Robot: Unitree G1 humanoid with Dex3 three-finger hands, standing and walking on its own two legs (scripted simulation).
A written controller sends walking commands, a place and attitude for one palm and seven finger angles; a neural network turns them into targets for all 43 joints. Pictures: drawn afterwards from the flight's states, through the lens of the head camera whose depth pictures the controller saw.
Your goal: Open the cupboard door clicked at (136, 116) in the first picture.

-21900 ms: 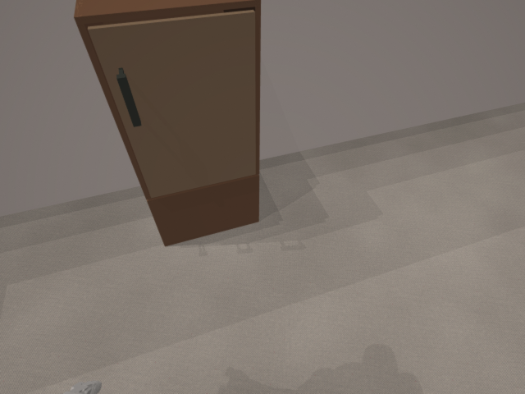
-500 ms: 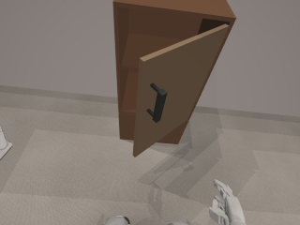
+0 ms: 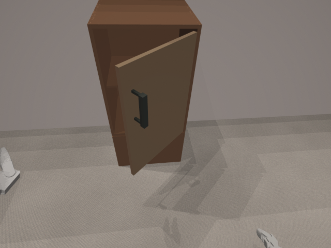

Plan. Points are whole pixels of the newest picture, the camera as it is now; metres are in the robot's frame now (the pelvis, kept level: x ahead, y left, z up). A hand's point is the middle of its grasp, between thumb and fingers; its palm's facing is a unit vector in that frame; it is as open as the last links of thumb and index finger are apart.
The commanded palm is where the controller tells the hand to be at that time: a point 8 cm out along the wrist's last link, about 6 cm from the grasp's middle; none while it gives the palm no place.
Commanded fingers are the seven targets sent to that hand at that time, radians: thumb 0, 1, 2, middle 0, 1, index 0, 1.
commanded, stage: stop stepping back and stand still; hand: left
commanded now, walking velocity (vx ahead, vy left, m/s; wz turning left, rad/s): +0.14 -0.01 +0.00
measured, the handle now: (139, 109) +0.57 +0.10 +0.01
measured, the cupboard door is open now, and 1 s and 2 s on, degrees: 43 43 43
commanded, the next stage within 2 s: let the arm hang, fingers relaxed in 0.24 s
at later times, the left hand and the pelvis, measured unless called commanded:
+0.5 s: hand (72, 236) +0.18 +0.23 -0.07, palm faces +0.11 -0.92 -0.37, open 7.4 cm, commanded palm none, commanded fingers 0.00 0.90 0.90 -0.20 -0.30 -0.20 -0.30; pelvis -0.01 +0.00 -0.01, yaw +1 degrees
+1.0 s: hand out of the picture -0.09 +0.19 -0.16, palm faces +0.06 -0.97 -0.23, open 7.3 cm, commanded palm none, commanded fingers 0.00 0.90 0.90 -0.20 -0.30 -0.20 -0.30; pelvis -0.02 +0.01 +0.01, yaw +1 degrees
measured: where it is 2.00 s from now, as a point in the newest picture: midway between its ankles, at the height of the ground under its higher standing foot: outside the picture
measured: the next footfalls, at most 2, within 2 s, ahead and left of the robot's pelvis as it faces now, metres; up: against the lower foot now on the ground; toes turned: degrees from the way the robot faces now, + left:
none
